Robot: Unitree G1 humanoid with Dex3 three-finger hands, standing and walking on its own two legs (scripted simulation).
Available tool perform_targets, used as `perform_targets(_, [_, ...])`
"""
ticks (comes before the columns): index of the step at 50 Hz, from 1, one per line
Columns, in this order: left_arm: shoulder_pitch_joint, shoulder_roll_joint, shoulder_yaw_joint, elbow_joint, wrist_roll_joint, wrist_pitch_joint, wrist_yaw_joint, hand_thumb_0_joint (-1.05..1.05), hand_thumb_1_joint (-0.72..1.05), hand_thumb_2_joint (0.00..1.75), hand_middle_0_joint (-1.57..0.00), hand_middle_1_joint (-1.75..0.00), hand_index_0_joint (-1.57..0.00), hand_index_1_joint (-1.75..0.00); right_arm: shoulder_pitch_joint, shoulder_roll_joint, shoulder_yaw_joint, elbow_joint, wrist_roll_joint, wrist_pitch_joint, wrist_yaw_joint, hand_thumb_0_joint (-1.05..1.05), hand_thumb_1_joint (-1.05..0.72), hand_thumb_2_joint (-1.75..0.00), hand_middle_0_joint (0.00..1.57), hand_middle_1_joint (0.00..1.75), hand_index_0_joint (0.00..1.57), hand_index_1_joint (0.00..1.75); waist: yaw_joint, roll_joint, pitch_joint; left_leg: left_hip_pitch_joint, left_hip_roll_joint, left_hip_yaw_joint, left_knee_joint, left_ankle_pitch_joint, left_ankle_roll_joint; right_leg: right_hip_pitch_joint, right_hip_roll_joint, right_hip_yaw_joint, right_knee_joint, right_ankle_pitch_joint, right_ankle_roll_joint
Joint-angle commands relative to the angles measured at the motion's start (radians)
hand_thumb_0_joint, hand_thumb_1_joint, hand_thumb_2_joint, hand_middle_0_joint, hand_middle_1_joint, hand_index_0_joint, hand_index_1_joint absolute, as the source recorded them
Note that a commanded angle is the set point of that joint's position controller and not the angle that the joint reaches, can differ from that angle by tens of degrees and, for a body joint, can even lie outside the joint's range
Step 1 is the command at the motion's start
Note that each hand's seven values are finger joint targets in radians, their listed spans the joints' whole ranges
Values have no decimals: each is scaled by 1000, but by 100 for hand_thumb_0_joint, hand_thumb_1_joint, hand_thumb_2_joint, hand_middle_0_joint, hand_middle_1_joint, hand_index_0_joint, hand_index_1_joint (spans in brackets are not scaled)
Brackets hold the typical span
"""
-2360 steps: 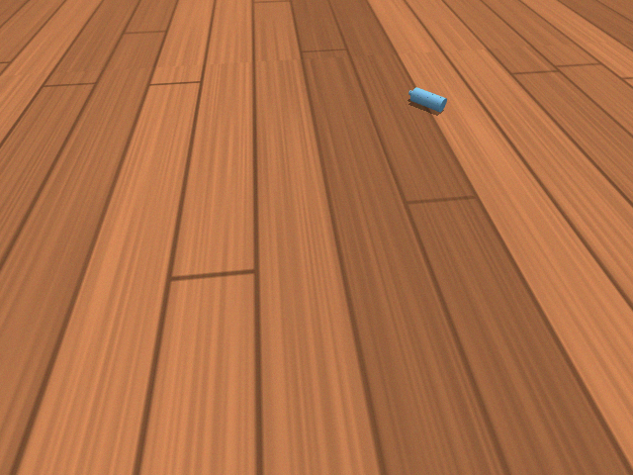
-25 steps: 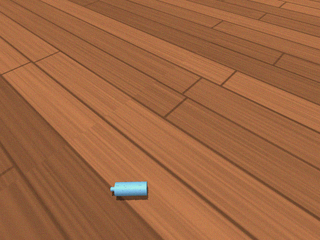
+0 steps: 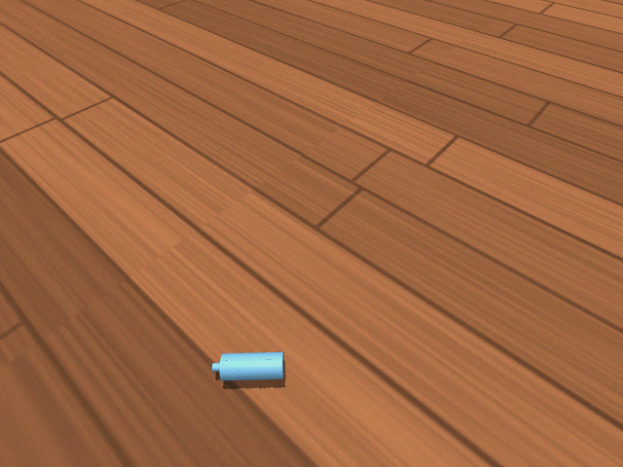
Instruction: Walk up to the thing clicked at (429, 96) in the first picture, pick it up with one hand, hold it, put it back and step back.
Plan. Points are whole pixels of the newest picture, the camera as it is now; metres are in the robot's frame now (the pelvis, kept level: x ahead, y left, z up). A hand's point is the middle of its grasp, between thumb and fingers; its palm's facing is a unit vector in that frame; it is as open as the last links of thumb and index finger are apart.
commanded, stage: stand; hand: left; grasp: from above
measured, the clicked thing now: (248, 366) +0.53 +0.22 -0.74
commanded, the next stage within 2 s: step back in 0.08 s
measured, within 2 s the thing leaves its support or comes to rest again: neither
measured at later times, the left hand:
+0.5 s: hand out of the picture +0.08 +0.31 -0.18, palm faces +0.00 -0.93 -0.38, open 7.4 cm
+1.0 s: hand out of the picture -0.09 +0.29 -0.15, palm faces -0.03 -0.91 -0.42, open 7.4 cm
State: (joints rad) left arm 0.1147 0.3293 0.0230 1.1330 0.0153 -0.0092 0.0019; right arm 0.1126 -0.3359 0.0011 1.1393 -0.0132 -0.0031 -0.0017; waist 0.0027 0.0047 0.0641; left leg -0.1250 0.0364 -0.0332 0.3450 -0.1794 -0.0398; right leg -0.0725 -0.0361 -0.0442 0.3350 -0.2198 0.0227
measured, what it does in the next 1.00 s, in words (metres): walks backwards: right foot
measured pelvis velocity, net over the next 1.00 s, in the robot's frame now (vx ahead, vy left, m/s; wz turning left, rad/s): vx -0.20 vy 0.03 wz -0.03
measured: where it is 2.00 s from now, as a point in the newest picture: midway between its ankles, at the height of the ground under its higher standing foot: outside the picture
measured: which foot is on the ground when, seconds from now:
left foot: down 0.00-0.78, up 0.80-1.00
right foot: down 0.00-0.36, up 0.38-0.74, down 0.76-1.00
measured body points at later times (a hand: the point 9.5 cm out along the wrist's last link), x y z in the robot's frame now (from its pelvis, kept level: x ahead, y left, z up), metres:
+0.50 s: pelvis -0.08 +0.04 -0.02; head +0.00 +0.07 +0.42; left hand +0.08 +0.36 -0.15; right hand -0.01 -0.28 -0.13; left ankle -0.04 +0.14 -0.75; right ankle -0.09 -0.11 -0.68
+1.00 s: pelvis -0.20 +0.03 -0.02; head -0.14 +0.01 +0.43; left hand -0.09 +0.33 -0.12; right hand -0.13 -0.30 -0.15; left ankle -0.22 +0.16 -0.68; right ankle -0.17 -0.09 -0.75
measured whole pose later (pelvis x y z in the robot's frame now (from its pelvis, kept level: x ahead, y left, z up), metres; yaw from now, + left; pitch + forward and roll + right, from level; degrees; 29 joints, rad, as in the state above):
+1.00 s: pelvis -0.20 +0.03 -0.02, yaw -2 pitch -2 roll +1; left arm 0.16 0.34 0.07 0.82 0.04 0.04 0.01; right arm 0.18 -0.42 -0.04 0.89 0.00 0.05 -0.02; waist 0.01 0.03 0.17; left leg -0.40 -0.11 -0.12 1.06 -0.50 -0.02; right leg -0.30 -0.01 0.01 0.60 -0.26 -0.02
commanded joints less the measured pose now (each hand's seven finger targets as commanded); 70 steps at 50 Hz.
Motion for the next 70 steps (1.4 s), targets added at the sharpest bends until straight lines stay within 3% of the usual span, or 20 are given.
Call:
perform_targets(1, [-29, 211, 36, -60, -5, -23, 15, 0, 90, 90, -20, -30, -20, -30, -24, -209, -41, -57, 1, -22, -14, 0, -90, -90, 20, 30, 20, 30, -2, 0, -103, 20, 88, -54, -27, 237, 52, 22, -103, 67, -50, 219, -29])
perform_targets(7, [-16, 282, 89, -132, -32, 0, 25, 0, 90, 90, -20, -30, -20, -30, -38, -245, -69, -133, 28, 10, -1, 0, -90, -90, 20, 30, 20, 30, -15, -24, -106, -55, 46, -34, 199, 416, 92, -30, -112, 80, 103, 445, -98])
perform_targets(13, [-151, 321, 102, -258, 4, 22, 26, 0, 90, 90, -20, -30, -20, -30, 55, -222, -96, -192, 11, 53, 16, 0, -90, -90, 20, 30, 20, 30, -57, -210, -102, -85, -70, -16, 554, -288, 96, -276, -313, 218, 84, 330, -264])
perform_targets(16, [-182, 295, 94, -290, 6, 31, 28, 0, 90, 90, -20, -30, -20, -30, 119, -227, -105, -195, 14, 42, 22, 0, -90, -90, 20, 30, 20, 30, -70, -157, -78, -102, -29, -3, 296, -7, 97, -238, -203, 125, 254, 251, -168])
perform_targets(18, [-119, 201, 81, -304, -20, 52, 33, 0, 90, 90, -20, -30, -20, -30, 85, -337, -126, -228, -21, 20, 11, 0, -90, -90, 20, 30, 20, 30, -37, 217, -42, -58, 220, -408, 34, 548, 175, -403, 127, 93, 618, -344, -60])
perform_targets(19, [-70, 212, 87, -301, -14, 60, 44, 0, 90, 90, -20, -30, -20, -30, 88, -379, -134, -239, -16, 12, 6, 0, -90, -90, 20, 30, 20, 30, -33, 162, -103, -48, 292, -438, 66, 659, 255, -385, 140, 209, 759, -465, -62])
perform_targets(23, [8, 242, 85, -264, -22, 60, 50, 0, 90, 90, -20, -30, -20, -30, -49, -292, -118, -309, -22, 9, -23, 0, -90, -90, 20, 30, 20, 30, 28, 154, -132, -24, 208, -247, 124, 491, 256, -422, 124, 253, 924, -317, -53])
perform_targets(33, [47, 229, 106, -308, 0, 40, 18, 0, 90, 90, -20, -30, -20, -30, 42, -295, -121, -351, -15, 13, -30, 0, -90, -90, 20, 30, 20, 30, -30, 142, -156, 50, 232, -224, 143, 331, 288, -304, 60, 108, 494, -289, -14])
perform_targets(37, [194, 231, 118, -257, 16, 28, 9, 0, 90, 90, -20, -30, -20, -30, 2, -288, -111, -353, 1, 32, -21, 0, -90, -90, 20, 30, 20, 30, 25, 118, -156, -218, 148, -155, 194, 45, 157, -19, 35, 92, 115, -47, -80])
perform_targets(38, [187, 294, 135, -275, 30, 21, 10, 0, 90, 90, -20, -30, -20, -30, 10, -242, -97, -359, 8, 35, -17, 0, -90, -90, 20, 30, 20, 30, 18, -90, -119, -394, 36, -92, 356, -158, 89, -4, -138, 384, 34, -98, -137])
perform_targets(39, [106, 411, 156, -316, 21, 25, 7, 0, 90, 90, -20, -30, -20, -30, -49, -229, -104, -371, 10, 37, -27, 0, -90, -90, 20, 30, 20, 30, 58, -301, -37, -381, -146, -21, 633, -419, 42, -258, -363, 623, -81, -87, -325])
perform_targets(40, [28, 399, 152, -362, 25, 15, 13, 0, 90, 90, -20, -30, -20, -30, -26, -259, -114, -347, 3, 41, -32, 0, -90, -90, 20, 30, 20, 30, 30, -236, 21, -330, -120, -137, 804, -423, 31, -367, -400, 652, -70, 15, -359])
perform_targets(43, [-89, 289, 130, -387, 15, 14, 23, 0, 90, 90, -20, -30, -20, -30, 91, -236, -100, -299, 24, 35, -28, 0, -90, -90, 20, 30, 20, 30, -50, -134, 6, -326, -179, -142, 884, -270, 36, -291, -183, 281, 44, 255, -218])
perform_targets(49, [68, 260, 120, -396, 21, 21, 37, 0, 90, 90, -20, -30, -20, -30, 43, -225, -86, -337, 10, 26, -31, 0, -90, -90, 20, 30, 20, 30, 56, -156, -84, -382, -115, -72, 591, -364, 15, 54, -215, 275, 153, 453, -250])
perform_targets(53, [48, 286, 114, -419, 5, 36, 30, 0, 90, 90, -20, -30, -20, -30, 120, -218, -95, -314, 0, 17, -23, 0, -90, -90, 20, 30, 20, 30, 18, -204, -138, -208, -76, 18, 232, -236, 49, 24, -196, 262, 237, 482, -213])
perform_targets(55, [28, 268, 100, -437, -3, 46, 23, 0, 90, 90, -20, -30, -20, -30, 155, -247, -112, -299, -11, 8, -20, 0, -90, -90, 20, 30, 20, 30, -14, -107, -138, -49, -13, -61, 64, 12, 79, -151, -137, 223, 291, 285, -132])
perform_targets(57, [-37, 247, 109, -455, -14, 46, 33, 0, 90, 90, -20, -30, -20, -30, 90, -423, -145, -332, -20, 12, -6, 0, -90, -90, 20, 30, 20, 30, -58, 263, -98, -131, 337, -474, -14, 288, 310, -354, 136, 111, 646, -421, -37])
perform_targets(58, [-56, 256, 115, -442, 5, 47, 44, 0, 90, 90, -20, -30, -20, -30, 72, -409, -148, -333, -25, 7, -10, 0, -90, -90, 20, 30, 20, 30, -65, 202, -73, -188, 368, -502, -13, 294, 360, -353, 133, 230, 815, -449, -40])
perform_targets(61, [49, 243, 116, -385, -18, 48, 37, 0, 90, 90, -20, -30, -20, -30, -28, -291, -108, -358, -22, 4, -24, 0, -90, -90, 20, 30, 20, 30, 22, 99, -43, -129, 222, -228, 66, 378, 265, -416, 145, 241, 957, -308, -45])
perform_targets(70, [107, 217, 110, -365, -2, 30, 16, 0, 90, 90, -20, -30, -20, -30, 21, -303, -122, -383, -18, 22, -25, 0, -90, -90, 20, 30, 20, 30, -24, 205, -129, 16, 208, -179, 156, 314, 267, -267, 58, 86, 392, -253, -8])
